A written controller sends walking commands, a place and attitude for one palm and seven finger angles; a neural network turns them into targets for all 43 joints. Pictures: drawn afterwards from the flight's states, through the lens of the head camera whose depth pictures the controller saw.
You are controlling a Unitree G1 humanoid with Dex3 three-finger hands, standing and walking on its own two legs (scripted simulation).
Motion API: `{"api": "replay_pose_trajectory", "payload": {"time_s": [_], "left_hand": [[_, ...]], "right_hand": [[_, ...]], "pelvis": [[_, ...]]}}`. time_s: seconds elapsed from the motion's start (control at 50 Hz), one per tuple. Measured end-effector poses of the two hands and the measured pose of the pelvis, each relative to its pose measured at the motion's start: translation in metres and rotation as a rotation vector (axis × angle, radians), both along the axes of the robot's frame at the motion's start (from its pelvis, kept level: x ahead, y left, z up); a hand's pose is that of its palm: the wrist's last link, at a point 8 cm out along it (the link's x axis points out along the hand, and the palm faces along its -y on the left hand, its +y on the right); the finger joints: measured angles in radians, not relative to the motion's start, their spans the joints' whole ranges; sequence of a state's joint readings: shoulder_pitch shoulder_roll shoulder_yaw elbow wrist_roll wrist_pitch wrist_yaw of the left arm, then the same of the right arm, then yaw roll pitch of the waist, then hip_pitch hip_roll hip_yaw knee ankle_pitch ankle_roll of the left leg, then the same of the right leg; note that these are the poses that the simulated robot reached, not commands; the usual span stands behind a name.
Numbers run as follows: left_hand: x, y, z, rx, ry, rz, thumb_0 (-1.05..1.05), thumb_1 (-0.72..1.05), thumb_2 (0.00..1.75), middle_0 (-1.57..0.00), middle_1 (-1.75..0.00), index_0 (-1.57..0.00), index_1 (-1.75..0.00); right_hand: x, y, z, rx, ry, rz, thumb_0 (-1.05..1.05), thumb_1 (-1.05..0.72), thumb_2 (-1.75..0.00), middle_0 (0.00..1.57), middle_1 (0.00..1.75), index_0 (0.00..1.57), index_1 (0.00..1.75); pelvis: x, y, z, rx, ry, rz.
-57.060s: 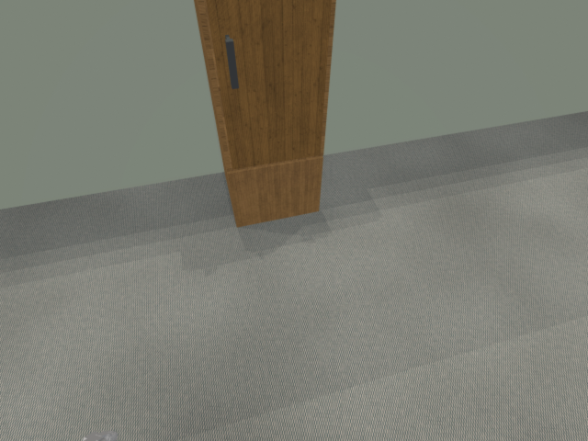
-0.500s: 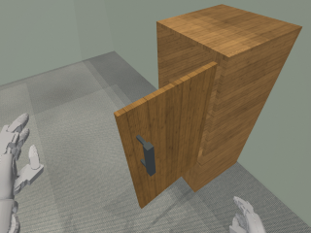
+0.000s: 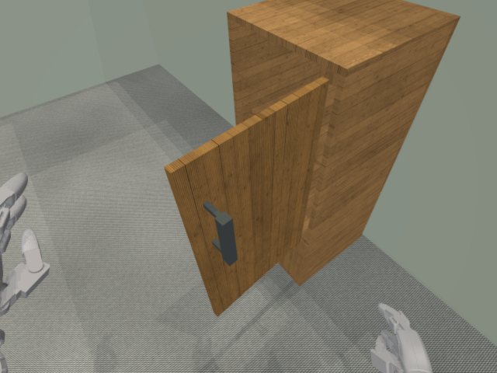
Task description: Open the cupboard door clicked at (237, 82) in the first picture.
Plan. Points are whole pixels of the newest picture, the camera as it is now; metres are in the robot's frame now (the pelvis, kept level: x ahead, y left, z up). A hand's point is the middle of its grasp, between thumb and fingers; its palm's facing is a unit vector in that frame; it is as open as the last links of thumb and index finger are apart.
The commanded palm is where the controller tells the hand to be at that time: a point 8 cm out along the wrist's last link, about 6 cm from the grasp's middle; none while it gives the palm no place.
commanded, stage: step back with the hand held close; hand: left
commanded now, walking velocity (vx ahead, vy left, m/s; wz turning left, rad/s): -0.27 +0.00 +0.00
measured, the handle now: (220, 233) +0.35 +0.09 +0.01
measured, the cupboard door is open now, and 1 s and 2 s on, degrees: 96 96 96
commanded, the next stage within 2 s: stop stepping back and stand still in 1.24 s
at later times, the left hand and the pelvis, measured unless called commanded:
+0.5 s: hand out of the picture +0.13 +0.28 +0.15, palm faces +0.45 -0.74 -0.50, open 7.4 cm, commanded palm +0.07 +0.32 +0.17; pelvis -0.06 +0.02 -0.02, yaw +1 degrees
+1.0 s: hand out of the picture +0.10 +0.28 +0.16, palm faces +0.44 -0.77 -0.46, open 7.4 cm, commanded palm +0.04 +0.31 +0.17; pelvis -0.11 +0.01 +0.00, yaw -1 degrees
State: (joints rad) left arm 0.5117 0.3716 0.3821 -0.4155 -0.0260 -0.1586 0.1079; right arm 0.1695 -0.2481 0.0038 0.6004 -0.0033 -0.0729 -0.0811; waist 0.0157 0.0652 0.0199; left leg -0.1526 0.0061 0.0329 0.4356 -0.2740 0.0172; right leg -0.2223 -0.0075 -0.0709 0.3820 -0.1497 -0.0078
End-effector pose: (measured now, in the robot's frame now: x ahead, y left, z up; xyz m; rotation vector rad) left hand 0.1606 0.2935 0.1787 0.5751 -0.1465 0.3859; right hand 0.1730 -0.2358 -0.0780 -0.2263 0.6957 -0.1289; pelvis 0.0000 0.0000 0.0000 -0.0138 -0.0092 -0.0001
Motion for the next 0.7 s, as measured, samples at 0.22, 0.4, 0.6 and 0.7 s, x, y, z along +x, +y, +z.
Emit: {"api": "replay_pose_trajectory", "payload": {"time_s": [0.22, 0.4, 0.6, 0.7], "left_hand": [[-0.03, 0.013, -0.003, 0.038, -0.003, -0.026, 0.01, 0.89, 0.9, -0.22, -0.3, -0.22, -0.31], [-0.058, 0.021, -0.007, 0.044, -0.08, -0.017, 0.01, 0.89, 0.9, -0.22, -0.3, -0.22, -0.31], [-0.079, 0.022, -0.004, 0.091, -0.15, 0.005, 0.01, 0.89, 0.9, -0.22, -0.3, -0.22, -0.31], [-0.082, 0.017, -0.005, 0.061, -0.164, -0.032, 0.01, 0.89, 0.9, -0.22, -0.3, -0.22, -0.31]], "right_hand": [[-0.037, 0.0, 0.0, -0.034, 0.028, -0.057, 0.01, -0.91, -0.9, 0.2, 0.3, 0.2, 0.3], [-0.068, 0.015, -0.002, -0.042, 0.019, -0.028, 0.01, -0.9, -0.9, 0.2, 0.3, 0.2, 0.3], [-0.086, 0.019, -0.015, -0.032, 0.03, 0.002, 0.01, -0.9, -0.9, 0.2, 0.3, 0.2, 0.3], [-0.092, 0.016, -0.015, -0.044, 0.043, 0.0, 0.01, -0.9, -0.9, 0.2, 0.3, 0.2, 0.3]], "pelvis": [[-0.031, 0.011, -0.006, 0.014, 0.008, -0.008], [-0.057, 0.018, -0.014, 0.008, 0.006, 0.0], [-0.071, 0.013, -0.024, 0.009, -0.012, 0.026], [-0.08, 0.015, -0.024, -0.001, 0.004, 0.03]]}}
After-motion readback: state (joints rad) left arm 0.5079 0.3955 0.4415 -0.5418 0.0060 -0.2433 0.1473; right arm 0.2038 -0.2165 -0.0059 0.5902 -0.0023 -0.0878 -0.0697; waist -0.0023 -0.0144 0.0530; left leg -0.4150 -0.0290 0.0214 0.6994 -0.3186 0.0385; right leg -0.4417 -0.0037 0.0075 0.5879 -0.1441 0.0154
